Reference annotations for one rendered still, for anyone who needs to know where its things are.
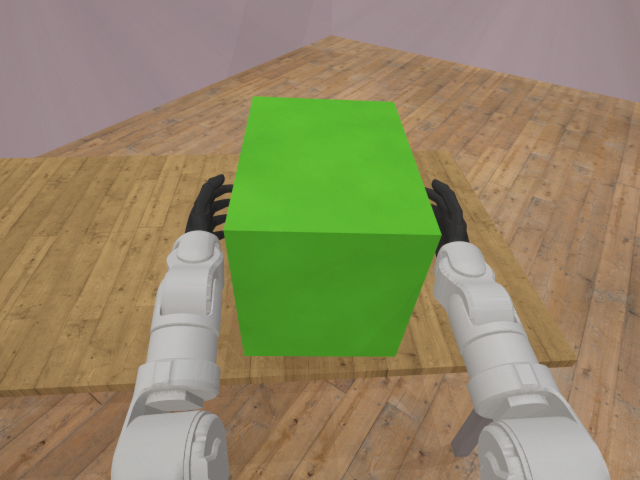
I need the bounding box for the robot right hand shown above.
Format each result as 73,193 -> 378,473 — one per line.
425,179 -> 469,258

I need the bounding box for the left robot upper arm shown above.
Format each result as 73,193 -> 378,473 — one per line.
113,410 -> 229,480

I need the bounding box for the robot left hand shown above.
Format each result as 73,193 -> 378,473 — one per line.
185,174 -> 233,240

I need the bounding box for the robot right forearm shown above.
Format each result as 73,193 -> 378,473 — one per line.
433,241 -> 611,480

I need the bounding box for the carton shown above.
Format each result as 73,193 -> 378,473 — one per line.
223,96 -> 442,357

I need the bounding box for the right robot upper arm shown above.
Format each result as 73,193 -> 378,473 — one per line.
478,416 -> 609,480

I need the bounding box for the robot left forearm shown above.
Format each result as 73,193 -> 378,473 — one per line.
111,231 -> 225,480

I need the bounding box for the table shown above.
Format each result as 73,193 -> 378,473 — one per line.
0,150 -> 578,457

